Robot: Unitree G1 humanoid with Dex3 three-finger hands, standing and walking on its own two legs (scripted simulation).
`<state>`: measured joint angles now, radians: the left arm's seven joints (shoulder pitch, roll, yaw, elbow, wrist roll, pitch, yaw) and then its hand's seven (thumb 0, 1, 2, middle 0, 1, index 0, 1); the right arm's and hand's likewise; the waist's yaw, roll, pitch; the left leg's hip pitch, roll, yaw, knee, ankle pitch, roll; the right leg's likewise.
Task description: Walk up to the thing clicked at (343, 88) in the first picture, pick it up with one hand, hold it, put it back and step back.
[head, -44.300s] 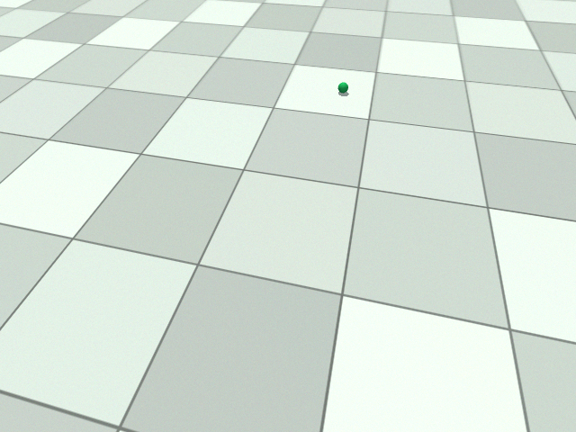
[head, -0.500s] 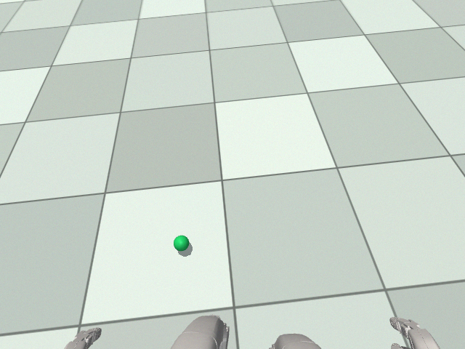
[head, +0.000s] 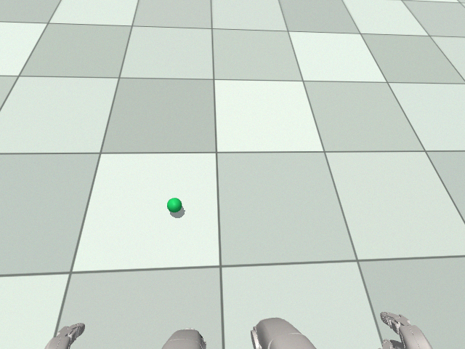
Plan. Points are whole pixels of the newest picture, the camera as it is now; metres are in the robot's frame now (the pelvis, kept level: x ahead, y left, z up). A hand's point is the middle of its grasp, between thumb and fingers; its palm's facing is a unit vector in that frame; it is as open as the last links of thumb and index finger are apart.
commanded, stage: step back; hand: left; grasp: from above
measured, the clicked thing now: (174, 205) +0.71 +0.25 -0.74
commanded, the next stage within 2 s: none
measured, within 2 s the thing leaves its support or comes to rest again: neither
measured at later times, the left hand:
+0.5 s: hand out of the picture -0.03 +0.24 -0.14, palm faces +0.03 -0.90 -0.43, open 7.4 cm
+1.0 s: hand out of the picture -0.31 +0.20 -0.16, palm faces -0.01 -0.92 -0.40, open 7.4 cm
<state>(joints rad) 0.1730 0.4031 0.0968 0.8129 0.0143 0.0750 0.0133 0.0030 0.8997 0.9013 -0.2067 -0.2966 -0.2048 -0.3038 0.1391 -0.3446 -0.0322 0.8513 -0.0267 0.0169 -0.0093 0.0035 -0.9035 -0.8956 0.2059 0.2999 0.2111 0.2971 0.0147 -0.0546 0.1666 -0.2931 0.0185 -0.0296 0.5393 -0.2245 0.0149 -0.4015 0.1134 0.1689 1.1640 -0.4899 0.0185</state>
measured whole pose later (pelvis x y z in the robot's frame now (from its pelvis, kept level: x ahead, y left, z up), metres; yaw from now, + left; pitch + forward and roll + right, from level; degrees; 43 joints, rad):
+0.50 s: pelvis -0.17 -0.03 -0.02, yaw +3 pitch -2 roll +0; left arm 0.11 0.37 0.08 0.74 0.04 0.05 0.02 0.00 0.90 0.90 -0.21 -0.30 -0.21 -0.30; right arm 0.22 -0.39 -0.04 0.88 -0.01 0.04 -0.02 0.00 -0.91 -0.90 0.20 0.30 0.21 0.30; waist -0.01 0.01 0.17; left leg -0.27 -0.04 -0.06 0.77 -0.49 -0.01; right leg -0.39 -0.03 -0.04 0.64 -0.22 -0.02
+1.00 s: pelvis -0.36 -0.07 -0.02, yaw -2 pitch -3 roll +0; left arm 0.25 0.36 0.07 0.91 0.04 0.05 -0.01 0.00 0.90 0.90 -0.21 -0.30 -0.21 -0.30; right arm 0.10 -0.41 -0.06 0.84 -0.02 0.07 -0.01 0.00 -0.91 -0.90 0.20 0.30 0.21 0.30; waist 0.05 0.03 0.13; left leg -0.51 0.00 -0.10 0.85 -0.42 -0.01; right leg -0.22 0.01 0.02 0.68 -0.41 -0.02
